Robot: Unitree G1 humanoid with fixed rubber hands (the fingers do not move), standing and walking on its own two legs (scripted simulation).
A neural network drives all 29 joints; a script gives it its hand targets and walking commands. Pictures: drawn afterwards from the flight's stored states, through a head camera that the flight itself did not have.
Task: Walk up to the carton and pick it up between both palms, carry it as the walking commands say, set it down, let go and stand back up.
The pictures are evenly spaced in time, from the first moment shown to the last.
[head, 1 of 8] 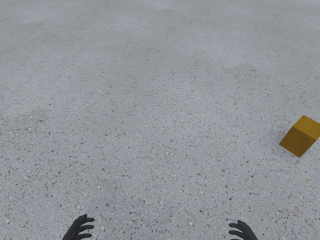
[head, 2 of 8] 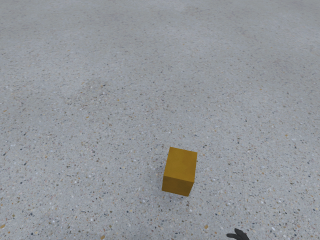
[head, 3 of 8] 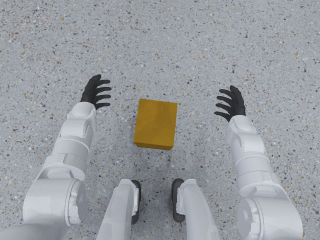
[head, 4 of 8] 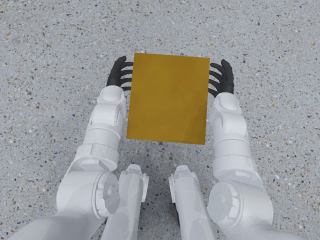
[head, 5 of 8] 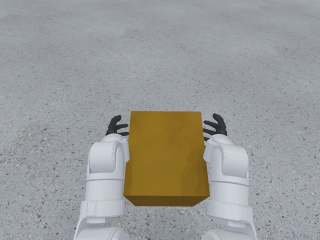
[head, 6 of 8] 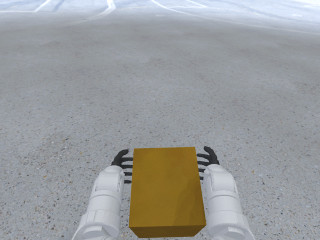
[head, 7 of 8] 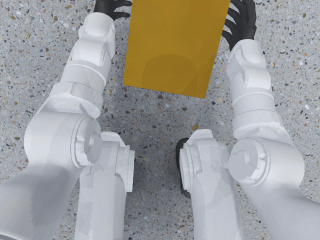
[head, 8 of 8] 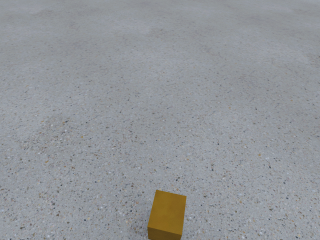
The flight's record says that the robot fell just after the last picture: no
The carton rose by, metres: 0.70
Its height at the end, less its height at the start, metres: +0.00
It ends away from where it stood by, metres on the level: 0.10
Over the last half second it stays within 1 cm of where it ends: yes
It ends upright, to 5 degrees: yes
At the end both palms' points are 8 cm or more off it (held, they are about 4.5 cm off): yes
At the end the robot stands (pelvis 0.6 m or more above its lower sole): yes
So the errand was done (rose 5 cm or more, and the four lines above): yes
